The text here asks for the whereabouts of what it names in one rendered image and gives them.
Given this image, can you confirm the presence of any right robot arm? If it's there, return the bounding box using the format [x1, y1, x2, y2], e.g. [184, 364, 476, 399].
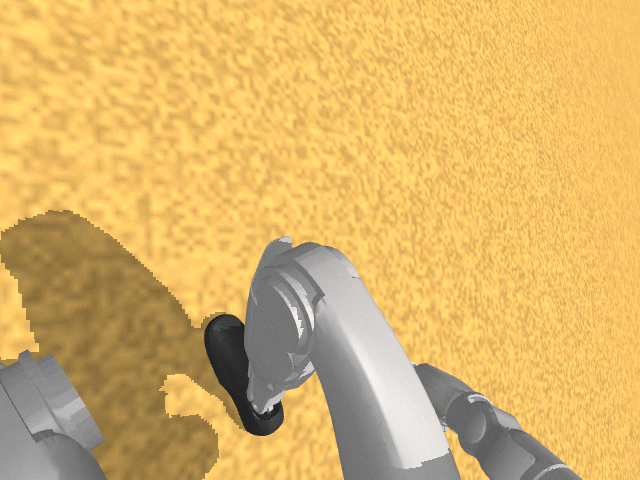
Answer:
[446, 391, 583, 480]

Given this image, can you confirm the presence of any right robot foot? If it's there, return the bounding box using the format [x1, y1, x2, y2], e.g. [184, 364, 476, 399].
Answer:
[204, 314, 284, 436]

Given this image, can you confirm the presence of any right robot hand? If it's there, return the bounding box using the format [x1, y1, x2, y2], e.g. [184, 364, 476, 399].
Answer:
[410, 361, 475, 432]

